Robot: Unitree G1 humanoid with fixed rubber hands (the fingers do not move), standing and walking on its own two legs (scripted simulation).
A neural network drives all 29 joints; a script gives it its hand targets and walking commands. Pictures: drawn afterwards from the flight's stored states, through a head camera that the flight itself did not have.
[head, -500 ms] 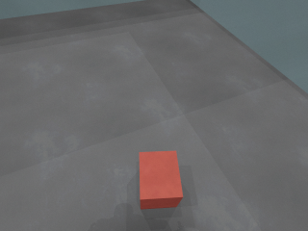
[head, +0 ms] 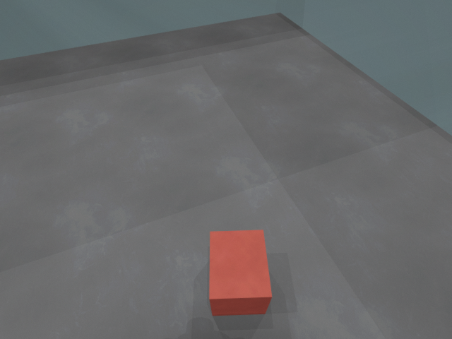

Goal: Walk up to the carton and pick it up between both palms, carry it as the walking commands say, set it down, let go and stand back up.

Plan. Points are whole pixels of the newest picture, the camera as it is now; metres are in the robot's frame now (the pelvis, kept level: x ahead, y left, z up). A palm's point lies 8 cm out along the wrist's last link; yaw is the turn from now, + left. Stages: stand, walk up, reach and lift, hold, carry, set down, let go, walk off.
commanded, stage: stand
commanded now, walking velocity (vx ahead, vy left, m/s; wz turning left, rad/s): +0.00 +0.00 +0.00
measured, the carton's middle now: (237, 273) +0.46 -0.03 -0.66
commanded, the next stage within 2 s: reach and lift in 0.40 s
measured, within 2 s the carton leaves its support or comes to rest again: neither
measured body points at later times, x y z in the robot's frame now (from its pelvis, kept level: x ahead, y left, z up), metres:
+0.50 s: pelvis +0.00 +0.01 -0.02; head +0.03 +0.01 +0.43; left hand +0.09 +0.25 -0.15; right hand +0.10 -0.23 -0.16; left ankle +0.02 +0.14 -0.74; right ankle -0.01 -0.13 -0.74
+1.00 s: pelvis -0.02 +0.01 -0.06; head +0.10 +0.00 +0.37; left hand +0.18 +0.22 -0.18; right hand +0.19 -0.22 -0.18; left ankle +0.02 +0.15 -0.74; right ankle -0.01 -0.13 -0.74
